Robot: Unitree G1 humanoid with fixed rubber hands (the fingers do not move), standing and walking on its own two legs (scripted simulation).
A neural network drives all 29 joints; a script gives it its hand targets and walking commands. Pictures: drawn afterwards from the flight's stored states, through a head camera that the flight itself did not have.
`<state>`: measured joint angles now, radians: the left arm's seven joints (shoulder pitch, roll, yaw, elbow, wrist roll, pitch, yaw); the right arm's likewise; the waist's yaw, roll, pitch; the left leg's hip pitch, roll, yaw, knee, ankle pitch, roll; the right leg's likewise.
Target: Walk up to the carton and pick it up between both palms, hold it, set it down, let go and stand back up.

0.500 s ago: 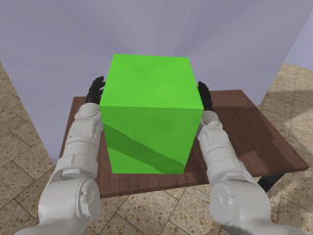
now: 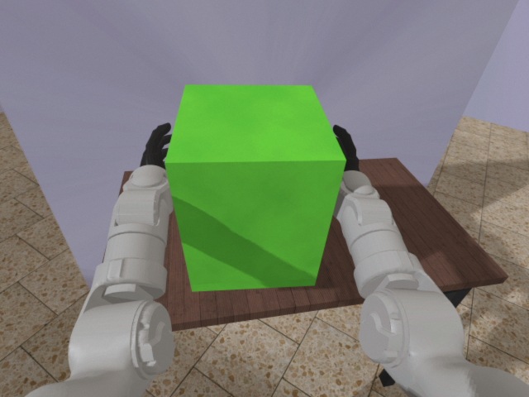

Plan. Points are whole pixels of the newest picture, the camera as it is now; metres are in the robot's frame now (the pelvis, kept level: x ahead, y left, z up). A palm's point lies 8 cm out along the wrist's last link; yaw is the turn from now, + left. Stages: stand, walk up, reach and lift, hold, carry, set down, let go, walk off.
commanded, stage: reach and lift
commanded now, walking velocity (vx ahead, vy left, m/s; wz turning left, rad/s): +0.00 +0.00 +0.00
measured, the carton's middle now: (251, 188) +0.41 +0.02 +0.17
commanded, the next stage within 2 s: hold in 1.74 s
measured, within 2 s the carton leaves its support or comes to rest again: neither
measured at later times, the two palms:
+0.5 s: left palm (157, 159) +0.40 +0.16 +0.22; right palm (350, 165) +0.41 -0.13 +0.22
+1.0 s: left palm (154, 154) +0.40 +0.16 +0.23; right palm (354, 154) +0.40 -0.13 +0.24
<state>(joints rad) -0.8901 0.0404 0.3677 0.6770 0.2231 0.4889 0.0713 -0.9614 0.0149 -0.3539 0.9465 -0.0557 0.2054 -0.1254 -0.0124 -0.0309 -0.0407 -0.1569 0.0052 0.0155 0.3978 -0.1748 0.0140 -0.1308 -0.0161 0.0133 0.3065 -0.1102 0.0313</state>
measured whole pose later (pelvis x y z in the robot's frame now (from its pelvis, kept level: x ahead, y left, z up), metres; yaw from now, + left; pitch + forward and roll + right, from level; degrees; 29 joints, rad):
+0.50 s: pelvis +0.00 +0.00 +0.00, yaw +0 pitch -4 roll -1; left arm -0.90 0.03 0.37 0.55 0.22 0.62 0.08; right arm -0.98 -0.02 -0.27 0.89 0.07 0.28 -0.14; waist -0.04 -0.03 -0.05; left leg -0.15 0.01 0.02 0.40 -0.18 0.01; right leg -0.12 -0.02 0.01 0.31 -0.12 0.03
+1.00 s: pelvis +0.00 +0.00 +0.00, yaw +0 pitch -4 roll -1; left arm -0.90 0.03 0.37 0.50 0.22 0.69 0.08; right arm -1.01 -0.04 -0.22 0.87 0.13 0.35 -0.16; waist -0.04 -0.03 -0.07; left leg -0.15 0.01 0.02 0.40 -0.18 0.01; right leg -0.12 -0.02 0.01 0.31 -0.11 0.03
